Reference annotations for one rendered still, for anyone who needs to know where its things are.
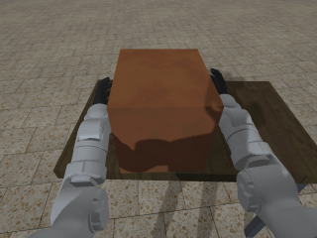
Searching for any robot left upper arm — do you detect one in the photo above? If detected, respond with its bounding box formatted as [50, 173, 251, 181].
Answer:
[27, 185, 110, 238]

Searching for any robot right upper arm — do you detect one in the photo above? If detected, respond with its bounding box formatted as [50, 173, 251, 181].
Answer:
[236, 164, 317, 238]

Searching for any table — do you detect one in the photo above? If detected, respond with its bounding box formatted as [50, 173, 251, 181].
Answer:
[53, 79, 317, 238]

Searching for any right robot forearm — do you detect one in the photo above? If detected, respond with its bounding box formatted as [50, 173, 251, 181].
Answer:
[218, 93, 299, 200]

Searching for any carton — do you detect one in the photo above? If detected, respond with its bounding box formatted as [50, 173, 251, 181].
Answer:
[106, 49, 225, 174]

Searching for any right robot hand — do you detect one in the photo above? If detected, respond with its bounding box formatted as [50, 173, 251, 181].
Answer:
[210, 68, 228, 95]

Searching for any left robot hand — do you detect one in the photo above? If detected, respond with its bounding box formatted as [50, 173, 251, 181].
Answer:
[93, 77, 112, 105]

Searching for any left robot forearm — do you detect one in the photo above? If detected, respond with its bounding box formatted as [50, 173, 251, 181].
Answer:
[51, 103, 112, 225]

